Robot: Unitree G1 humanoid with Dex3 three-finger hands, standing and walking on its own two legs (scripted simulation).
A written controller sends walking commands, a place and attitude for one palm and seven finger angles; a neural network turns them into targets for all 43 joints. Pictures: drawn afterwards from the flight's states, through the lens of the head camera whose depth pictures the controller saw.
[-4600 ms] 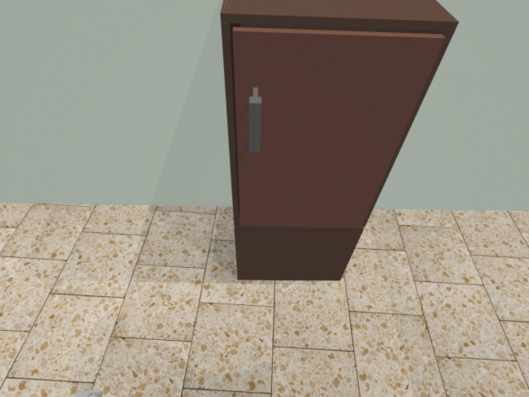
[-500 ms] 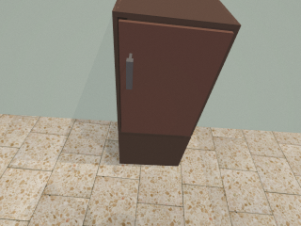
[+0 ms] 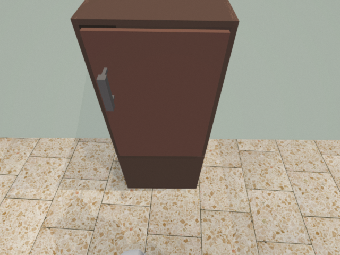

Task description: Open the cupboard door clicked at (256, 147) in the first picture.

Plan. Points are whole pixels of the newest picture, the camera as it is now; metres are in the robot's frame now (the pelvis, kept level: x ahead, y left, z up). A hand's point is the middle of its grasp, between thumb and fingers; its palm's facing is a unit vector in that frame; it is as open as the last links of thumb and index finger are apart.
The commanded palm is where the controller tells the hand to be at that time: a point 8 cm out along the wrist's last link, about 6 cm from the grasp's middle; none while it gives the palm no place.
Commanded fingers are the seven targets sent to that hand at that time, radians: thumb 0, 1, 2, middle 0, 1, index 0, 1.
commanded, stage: come to a stop and stand still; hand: left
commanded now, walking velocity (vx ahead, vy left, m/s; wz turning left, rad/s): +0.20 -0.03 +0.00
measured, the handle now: (107, 89) +0.56 +0.22 +0.06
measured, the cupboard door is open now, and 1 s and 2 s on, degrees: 0 0 0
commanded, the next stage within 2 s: look again from close up in 1.14 s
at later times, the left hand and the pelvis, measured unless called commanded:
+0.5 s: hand out of the picture +0.04 +0.15 -0.18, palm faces +0.04 -0.98 -0.20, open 7.3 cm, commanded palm none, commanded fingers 0.00 0.90 0.90 -0.20 -0.30 -0.20 -0.30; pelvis +0.04 -0.01 -0.01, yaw -2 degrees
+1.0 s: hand out of the picture +0.08 +0.20 -0.17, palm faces -0.05 -0.97 -0.22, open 7.3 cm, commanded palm none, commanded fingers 0.00 0.90 0.90 -0.20 -0.30 -0.20 -0.30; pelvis +0.01 +0.02 +0.00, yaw -3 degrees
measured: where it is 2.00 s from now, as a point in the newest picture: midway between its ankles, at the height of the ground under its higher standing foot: outside the picture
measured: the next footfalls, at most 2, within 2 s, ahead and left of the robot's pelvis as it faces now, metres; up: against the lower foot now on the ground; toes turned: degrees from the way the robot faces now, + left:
left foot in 0.14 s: +0.08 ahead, +0.09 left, +0.00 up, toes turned +0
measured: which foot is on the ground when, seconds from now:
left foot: up 0.00-0.12, down 0.14-1.00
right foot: down 0.00-1.00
